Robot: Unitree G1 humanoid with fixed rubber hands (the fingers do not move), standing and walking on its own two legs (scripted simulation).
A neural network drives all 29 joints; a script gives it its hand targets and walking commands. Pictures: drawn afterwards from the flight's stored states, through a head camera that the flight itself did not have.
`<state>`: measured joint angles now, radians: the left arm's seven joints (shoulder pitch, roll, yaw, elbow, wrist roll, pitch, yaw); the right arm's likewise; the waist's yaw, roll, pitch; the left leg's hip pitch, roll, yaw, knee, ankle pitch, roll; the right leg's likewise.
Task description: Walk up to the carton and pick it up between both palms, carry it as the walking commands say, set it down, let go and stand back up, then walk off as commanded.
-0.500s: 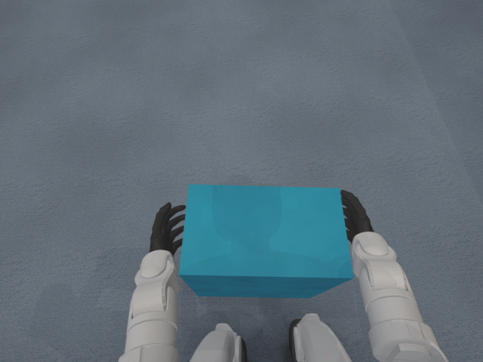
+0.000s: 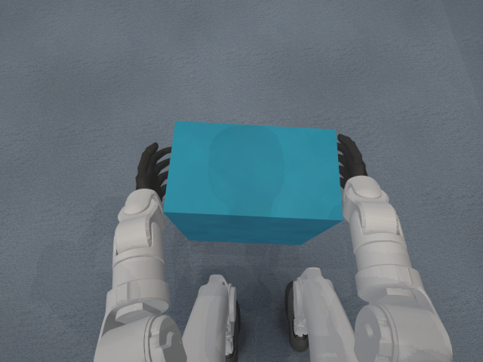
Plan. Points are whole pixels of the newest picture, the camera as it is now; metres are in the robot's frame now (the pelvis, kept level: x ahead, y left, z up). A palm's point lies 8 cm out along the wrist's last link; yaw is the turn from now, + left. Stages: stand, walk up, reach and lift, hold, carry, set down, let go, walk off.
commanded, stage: set down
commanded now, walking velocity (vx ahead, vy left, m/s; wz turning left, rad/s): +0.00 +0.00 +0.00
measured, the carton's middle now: (249, 194) +0.40 +0.03 -0.12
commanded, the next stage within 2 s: none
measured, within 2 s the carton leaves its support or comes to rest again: neither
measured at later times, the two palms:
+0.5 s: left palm (166, 190) +0.42 +0.19 -0.14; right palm (335, 184) +0.43 -0.15 -0.15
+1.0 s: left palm (177, 195) +0.44 +0.20 -0.24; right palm (321, 188) +0.45 -0.14 -0.25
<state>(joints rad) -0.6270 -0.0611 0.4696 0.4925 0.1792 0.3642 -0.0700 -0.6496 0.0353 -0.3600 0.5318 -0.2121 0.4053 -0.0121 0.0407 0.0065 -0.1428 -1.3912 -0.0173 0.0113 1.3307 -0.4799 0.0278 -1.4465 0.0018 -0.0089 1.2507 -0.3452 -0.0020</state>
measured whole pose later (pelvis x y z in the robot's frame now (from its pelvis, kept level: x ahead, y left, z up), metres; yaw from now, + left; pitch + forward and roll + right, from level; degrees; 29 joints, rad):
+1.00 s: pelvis -0.03 +0.00 -0.15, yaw +0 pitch +39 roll -1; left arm -0.91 0.07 0.39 0.51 0.05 0.34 0.01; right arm -0.94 -0.10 -0.30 0.60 -0.02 0.34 -0.09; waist 0.03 -0.01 0.02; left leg -1.95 -0.03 0.03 1.87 -0.60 0.04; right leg -2.01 0.00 0.00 1.77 -0.44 0.01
